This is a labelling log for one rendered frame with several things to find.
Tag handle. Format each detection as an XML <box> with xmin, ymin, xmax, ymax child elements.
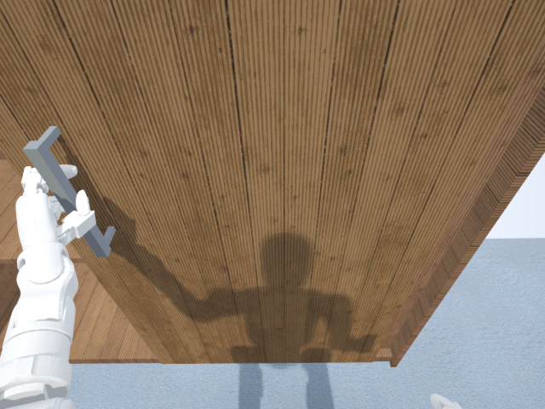
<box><xmin>23</xmin><ymin>126</ymin><xmax>116</xmax><ymax>257</ymax></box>

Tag robot left hand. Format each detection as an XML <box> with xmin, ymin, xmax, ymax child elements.
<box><xmin>15</xmin><ymin>164</ymin><xmax>96</xmax><ymax>251</ymax></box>

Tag left robot forearm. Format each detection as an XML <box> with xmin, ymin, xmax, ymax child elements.
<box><xmin>0</xmin><ymin>242</ymin><xmax>78</xmax><ymax>409</ymax></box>

